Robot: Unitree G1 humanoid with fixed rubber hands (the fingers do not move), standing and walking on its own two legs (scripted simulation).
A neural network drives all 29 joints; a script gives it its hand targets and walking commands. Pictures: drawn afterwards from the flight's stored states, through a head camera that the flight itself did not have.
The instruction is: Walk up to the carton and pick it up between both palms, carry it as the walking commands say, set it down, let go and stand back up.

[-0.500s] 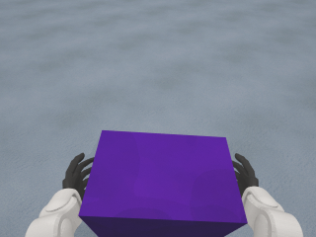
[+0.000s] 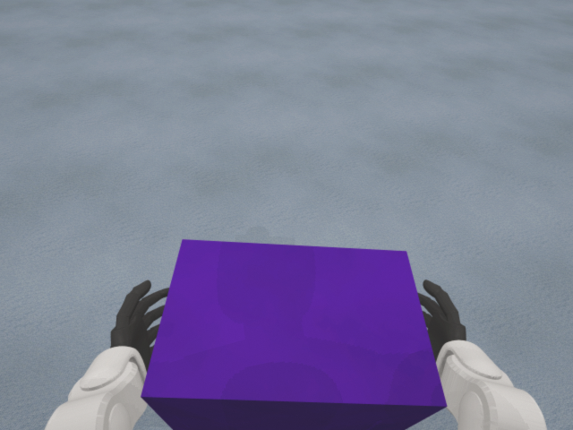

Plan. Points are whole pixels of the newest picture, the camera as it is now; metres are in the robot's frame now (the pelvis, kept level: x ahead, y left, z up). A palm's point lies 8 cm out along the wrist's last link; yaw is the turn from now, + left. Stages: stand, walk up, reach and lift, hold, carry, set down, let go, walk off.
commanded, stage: carry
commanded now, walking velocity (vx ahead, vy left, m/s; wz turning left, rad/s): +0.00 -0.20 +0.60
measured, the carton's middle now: (287, 356) +0.25 +0.01 +0.01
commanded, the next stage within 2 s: none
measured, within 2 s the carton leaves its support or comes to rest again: neither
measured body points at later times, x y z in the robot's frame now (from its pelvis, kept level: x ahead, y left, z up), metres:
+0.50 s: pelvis -0.03 -0.12 +0.02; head -0.01 -0.13 +0.47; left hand +0.14 +0.13 +0.10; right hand +0.26 -0.21 +0.09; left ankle -0.07 -0.01 -0.66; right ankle +0.01 -0.22 -0.72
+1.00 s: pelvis -0.03 -0.22 +0.01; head -0.01 -0.24 +0.46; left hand +0.09 +0.06 +0.10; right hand +0.28 -0.26 +0.08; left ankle -0.08 -0.07 -0.68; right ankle +0.07 -0.31 -0.72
